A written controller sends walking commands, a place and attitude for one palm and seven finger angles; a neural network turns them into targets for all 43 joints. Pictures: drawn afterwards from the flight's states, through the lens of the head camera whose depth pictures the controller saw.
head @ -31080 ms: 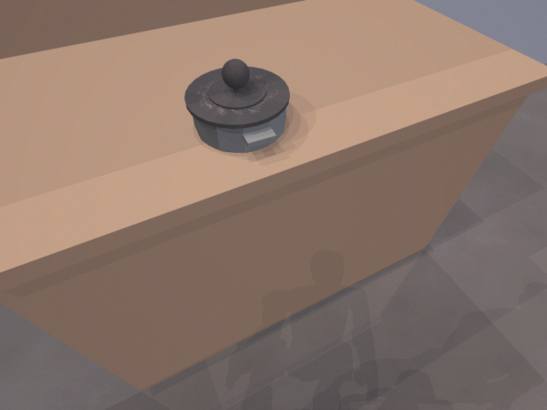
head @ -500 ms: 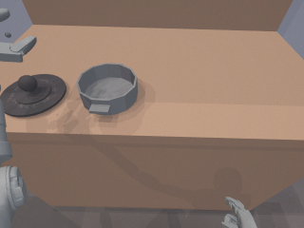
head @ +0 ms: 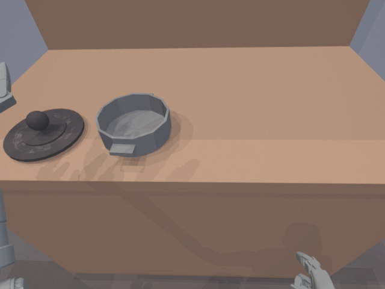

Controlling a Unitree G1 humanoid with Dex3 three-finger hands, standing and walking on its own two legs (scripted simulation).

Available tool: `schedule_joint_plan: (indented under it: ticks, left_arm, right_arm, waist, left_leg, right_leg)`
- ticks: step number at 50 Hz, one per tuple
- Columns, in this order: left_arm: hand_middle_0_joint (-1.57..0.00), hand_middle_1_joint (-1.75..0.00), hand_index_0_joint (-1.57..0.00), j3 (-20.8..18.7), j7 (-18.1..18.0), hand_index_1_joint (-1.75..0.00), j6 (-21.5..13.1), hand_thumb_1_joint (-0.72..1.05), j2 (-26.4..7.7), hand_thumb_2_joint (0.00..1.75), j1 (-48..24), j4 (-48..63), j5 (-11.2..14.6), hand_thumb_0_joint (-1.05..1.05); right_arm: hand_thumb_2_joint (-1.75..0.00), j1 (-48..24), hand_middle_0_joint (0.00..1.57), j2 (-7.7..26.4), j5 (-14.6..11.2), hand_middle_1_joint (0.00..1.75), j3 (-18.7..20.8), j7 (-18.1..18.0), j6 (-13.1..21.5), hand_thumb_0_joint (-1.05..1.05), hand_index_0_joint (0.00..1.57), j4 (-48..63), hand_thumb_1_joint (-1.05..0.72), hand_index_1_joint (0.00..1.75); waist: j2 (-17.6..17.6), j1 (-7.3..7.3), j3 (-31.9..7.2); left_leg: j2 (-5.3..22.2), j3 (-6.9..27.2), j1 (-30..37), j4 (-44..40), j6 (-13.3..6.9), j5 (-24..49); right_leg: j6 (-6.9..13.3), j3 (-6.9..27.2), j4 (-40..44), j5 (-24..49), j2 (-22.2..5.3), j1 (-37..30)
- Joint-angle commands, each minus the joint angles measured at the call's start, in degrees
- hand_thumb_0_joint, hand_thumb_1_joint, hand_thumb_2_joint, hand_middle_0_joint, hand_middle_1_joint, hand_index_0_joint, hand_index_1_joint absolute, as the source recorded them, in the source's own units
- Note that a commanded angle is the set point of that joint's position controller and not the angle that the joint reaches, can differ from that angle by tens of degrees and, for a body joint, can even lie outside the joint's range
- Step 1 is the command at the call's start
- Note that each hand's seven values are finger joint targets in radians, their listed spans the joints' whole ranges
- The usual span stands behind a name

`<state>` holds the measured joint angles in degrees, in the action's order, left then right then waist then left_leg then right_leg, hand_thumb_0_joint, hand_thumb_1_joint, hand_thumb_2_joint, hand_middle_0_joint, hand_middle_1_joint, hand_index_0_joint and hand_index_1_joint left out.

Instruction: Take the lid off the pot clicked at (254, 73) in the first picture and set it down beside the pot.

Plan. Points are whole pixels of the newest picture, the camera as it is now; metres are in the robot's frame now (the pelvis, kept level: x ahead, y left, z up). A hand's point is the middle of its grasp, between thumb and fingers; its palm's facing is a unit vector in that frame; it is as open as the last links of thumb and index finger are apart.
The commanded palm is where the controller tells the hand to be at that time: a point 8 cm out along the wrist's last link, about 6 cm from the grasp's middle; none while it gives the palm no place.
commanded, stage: draw the hand back to the body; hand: left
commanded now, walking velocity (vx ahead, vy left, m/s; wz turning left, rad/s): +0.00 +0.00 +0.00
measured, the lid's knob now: (37, 120) +0.44 +0.43 +0.11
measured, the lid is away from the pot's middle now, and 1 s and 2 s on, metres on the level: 0.24 0.24 0.24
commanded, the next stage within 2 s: step back with the hand held close in 1.02 s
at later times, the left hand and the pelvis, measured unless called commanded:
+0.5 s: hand out of the picture +0.23 +0.28 +0.29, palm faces +0.54 -0.82 -0.20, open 7.5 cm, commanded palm +0.17 +0.32 +0.28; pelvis -0.01 +0.02 +0.00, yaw +0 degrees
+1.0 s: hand out of the picture +0.15 +0.26 +0.29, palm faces +0.51 -0.81 -0.30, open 7.4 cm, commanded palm +0.10 +0.30 +0.28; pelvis -0.03 +0.02 +0.00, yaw +1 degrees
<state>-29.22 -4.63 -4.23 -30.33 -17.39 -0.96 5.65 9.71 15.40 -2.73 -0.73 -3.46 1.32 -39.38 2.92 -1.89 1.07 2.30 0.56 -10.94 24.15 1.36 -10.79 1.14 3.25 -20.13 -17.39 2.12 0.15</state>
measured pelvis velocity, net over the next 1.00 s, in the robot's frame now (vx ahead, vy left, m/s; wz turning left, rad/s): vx -0.03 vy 0.02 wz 0.02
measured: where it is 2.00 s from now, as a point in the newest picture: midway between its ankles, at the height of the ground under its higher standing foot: outside the picture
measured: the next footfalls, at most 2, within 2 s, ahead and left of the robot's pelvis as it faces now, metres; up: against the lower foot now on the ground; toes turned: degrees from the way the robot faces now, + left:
none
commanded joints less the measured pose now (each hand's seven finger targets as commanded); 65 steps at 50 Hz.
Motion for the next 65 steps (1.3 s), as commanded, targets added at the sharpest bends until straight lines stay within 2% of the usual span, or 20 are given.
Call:
schedule_joint_plan:
  ticks: [1,8,14,15,24,28,31,35,37,40,42,52,53,56,57,58,59,60,61,65]
  left_arm:
    - [-0.25,-0.35,-0.25,-3.85,-0.61,-0.35,-3.93,0.72,-15.8,0.9,-16.27,16.58,0.36,0.0]
    - [-0.2,-0.3,-0.2,-4.81,-0.56,-0.3,-3.76,0.9,-12.95,0.9,-8.88,20.38,1.14,0.0]
    - [-0.2,-0.3,-0.2,-3.05,-0.46,-0.3,-4.19,0.9,-9.82,0.9,-6.07,27.58,1.29,0.0]
    - [-0.2,-0.3,-0.2,-4.1,-0.56,-0.3,-4.02,0.9,-10.33,0.9,-3.97,26.45,1.42,0.0]
    - [-0.2,-0.3,-0.2,-2.09,-0.23,-0.3,-4.92,0.9,-6.6,0.9,3.71,35.21,1.64,0.0]
    - [-0.2,-0.3,-0.2,-4.02,-0.27,-0.3,-5.26,0.9,-6.96,0.9,9.05,35.13,2.15,0.0]
    - [-0.2,-0.3,-0.2,-2.12,0.34,-0.3,-5.94,0.9,-5.12,0.9,11.14,39.98,2.12,0.0]
    - [-0.2,-0.3,-0.2,-3.34,0.22,-0.3,-6.34,0.9,-5.6,0.9,16.04,42.86,2.12,0.0]
    - [-0.2,-0.3,-0.2,-3.13,0.11,-0.3,-6.66,0.9,-5.12,0.9,18.03,44.18,2.02,0.0]
    - [-0.2,-0.3,-0.2,-2.27,0.32,-0.3,-6.74,0.9,-3.84,0.9,20.51,45.64,2.03,0.0]
    - [-0.2,-0.3,-0.2,-2.36,0.2,-0.3,-7.14,0.9,-3.71,0.9,23.38,47.12,1.93,0.0]
    - [-0.2,-0.3,-0.2,-1.98,-0.02,-0.3,-6.99,0.9,-2.67,0.9,24.31,45.21,1.92,0.0]
    - [-0.2,-0.3,-0.2,-1.34,0.05,-0.3,-7.2,0.9,-2.56,0.9,23.33,47.5,1.74,0.0]
    - [-0.2,-0.3,-0.2,-0.9,-0.03,-0.3,-7.46,0.9,-2.52,0.9,22.44,49.72,1.35,0.0]
    - [-0.2,-0.3,-0.2,-9.85,-1.4,-0.3,-9.91,0.9,-14.11,0.9,13.4,53.87,-0.07,0.0]
    - [-0.2,-0.3,-0.2,-5.75,-1.41,-0.3,-9.98,0.9,-8.01,0.9,19.5,46.88,0.28,0.0]
    - [-0.2,-0.3,-0.2,-3.65,-1.09,-0.3,-9.2,0.9,-5.44,0.9,23.8,44.97,-0.09,0.0]
    - [-0.2,-0.3,-0.2,-3.35,-0.86,-0.3,-8.72,0.9,-5.16,0.9,26.11,44.61,-0.28,0.0]
    - [-0.2,-0.3,-0.2,-3.07,-0.65,-0.3,-8.98,0.9,-4.88,0.9,26.55,45.79,-0.04,0.0]
    - [-0.2,-0.3,-0.2,-5.31,-0.84,-0.3,-8.29,0.9,-7.06,0.9,30.57,48.02,-0.1,0.0]
  right_arm:
    - [-0.9,-8.37,0.2,6.0,0.22,0.3,1.85,-0.5,3.52,0.0,0.2,9.55,-0.9,0.3]
    - [-0.9,-9.07,0.2,5.08,0.84,0.3,1.77,-0.57,3.74,0.0,0.2,9.36,-0.9,0.3]
    - [-0.9,-10.38,0.2,4.22,1.14,0.3,1.58,-0.71,4.29,0.0,0.2,9.79,-0.9,0.3]
    - [-0.9,-10.17,0.2,4.22,1.35,0.3,1.52,-0.85,4.29,0.0,0.2,9.61,-0.9,0.3]
    - [-0.9,-11.49,0.2,3.44,1.82,0.3,1.27,-0.64,4.6,0.0,0.2,9.97,-0.9,0.3]
    - [-0.9,-11.46,0.2,3.21,2.11,0.3,1.28,-0.78,4.7,0.0,0.2,9.67,-0.9,0.3]
    - [-0.9,-12.11,0.2,2.79,2.12,0.3,1.13,-0.6,5.08,0.0,0.2,10.08,-0.9,0.3]
    - [-0.9,-12.04,0.2,2.73,2.59,0.3,1.37,-0.63,5.63,0.0,0.2,10.02,-0.9,0.3]
    - [-0.9,-11.86,0.2,2.71,2.68,0.3,1.31,-0.48,5.8,0.0,0.2,9.84,-0.9,0.3]
    - [-0.9,-12.07,0.2,2.33,2.66,0.3,1.33,-0.57,6.05,0.0,0.2,10.0,-0.9,0.3]
    - [-0.9,-12.08,0.2,2.33,2.77,0.3,1.32,-0.51,6.4,0.0,0.2,10.14,-0.9,0.3]
    - [-0.9,-11.61,0.2,1.99,2.98,0.3,1.22,-1.04,6.94,0.0,0.2,9.53,-0.9,0.3]
    - [-0.9,-11.95,0.2,1.99,3.02,0.3,1.19,-0.98,7.0,0.0,0.2,9.84,-0.9,0.3]
    - [-0.9,-12.01,0.2,1.67,3.1,0.3,0.82,-0.8,7.39,0.0,0.2,9.62,-0.9,0.3]
    - [-0.9,-11.87,0.2,5.05,2.16,0.3,1.36,-0.56,6.09,0.0,0.2,12.7,-0.9,0.3]
    - [-0.9,-11.14,0.2,3.43,2.21,0.3,1.53,-0.79,5.25,0.0,0.2,11.71,-0.9,0.3]
    - [-0.9,-9.68,0.2,3.35,1.7,0.3,1.82,-0.33,4.44,0.0,0.2,12.43,-0.9,0.3]
    - [-0.9,-8.57,0.2,3.41,1.48,0.3,2.29,0.02,3.62,0.0,0.2,12.6,-0.9,0.3]
    - [-0.9,-8.51,0.2,3.23,1.31,0.3,2.26,0.44,3.07,0.0,0.2,12.77,-0.9,0.3]
    - [-0.9,-6.71,0.2,4.14,0.65,0.3,3.59,0.15,0.97,0.0,0.2,15.46,-0.9,0.3]
  waist:
    - [2.34,-0.66,-12.52]
    - [0.18,-1.25,-11.56]
    - [2.73,-1.26,-11.35]
    - [1.24,-1.64,-11.04]
    - [3.32,-1.7,-9.32]
    - [-0.07,-1.99,-7.21]
    - [2.44,-1.83,-7.28]
    - [1.54,-2.31,-6.85]
    - [2.9,-2.12,-6.21]
    - [0.98,-2.13,-4.65]
    - [2.23,-2.19,-3.79]
    - [0.42,-2.12,-1.39]
    - [-0.19,-2.22,-2.2]
    - [2.58,-2.17,-3.77]
    - [2.34,-0.44,0.01]
    - [-2.56,0.03,-0.1]
    - [-5.33,0.5,-0.59]
    - [-6.81,0.81,-2.13]
    - [-4.54,1.22,-3.51]
    - [-3.61,1.56,-5.97]
  left_leg:
    - [-2.17,-4.64,15.63,0.72,-4.55,16.37]
    - [-1.9,-4.32,15.23,-0.67,-4.22,16.09]
    - [-1.77,-3.79,16.67,-1.64,-3.95,14.82]
    - [-1.81,-3.57,16.1,-1.71,-4.01,15.17]
    - [-1.3,-2.5,16.51,-3.1,-3.4,12.03]
    - [-1.17,-2.18,14.91,-3.63,-3.5,9.75]
    - [-1.23,-2.2,15.73,-3.46,-3.53,9.5]
    - [-1.05,-1.99,14.98,-3.6,-3.29,7.85]
    - [-1.1,-1.75,14.69,-3.62,-3.08,7.41]
    - [-0.88,-1.7,14.12,-3.92,-3.0,5.79]
    - [-0.86,-1.51,14.11,-3.89,-2.93,4.84]
    - [-0.83,-1.18,13.61,-4.31,-3.02,1.92]
    - [-0.94,-0.98,13.72,-4.22,-3.12,2.66]
    - [-1.14,-0.98,14.8,-3.8,-2.99,4.07]
    - [-0.55,1.25,8.38,-0.17,-3.91,0.11]
    - [-1.06,2.46,6.9,3.0,-4.02,0.33]
    - [-1.1,2.37,7.51,6.31,-3.86,1.85]
    - [-0.58,2.21,7.66,8.08,-3.88,3.79]
    - [-0.14,1.98,8.07,7.16,-3.72,6.51]
    - [2.63,2.15,6.68,4.66,-3.87,18.1]
  right_leg:
    - [-0.31,-3.88,3.31,26.31,-0.63,7.52]
    - [-0.23,-4.32,3.71,25.46,-0.53,6.89]
    - [0.02,-4.34,4.59,22.26,-0.52,7.35]
    - [0.02,-4.52,4.39,22.56,-0.35,6.97]
    - [0.36,-4.53,5.57,17.35,-0.51,7.49]
    - [0.28,-4.73,6.46,15.19,-0.56,7.5]
    - [0.33,-4.49,6.54,14.78,-0.68,7.59]
    - [0.23,-4.48,7.03,12.86,-0.95,7.81]
    - [0.49,-4.45,7.23,12.19,-0.92,7.96]
    - [0.25,-4.5,7.68,10.32,-1.01,8.79]
    - [0.45,-4.46,7.96,9.09,-0.92,9.42]
    - [0.43,-4.17,8.97,5.84,-1.14,10.36]
    - [0.45,-4.1,8.82,6.54,-1.21,9.75]
    - [0.59,-3.86,8.19,7.75,-0.96,9.05]
    - [0.37,2.79,10.08,9.92,-4.3,15.56]
    - [0.65,3.41,9.85,11.09,-6.28,15.72]
    - [1.16,4.33,9.7,12.74,-7.98,17.67]
    - [1.39,4.01,8.5,15.72,-9.32,17.74]
    - [1.59,3.65,7.14,18.89,-9.35,16.79]
    - [-0.55,0.39,1.52,25.92,-7.34,13.34]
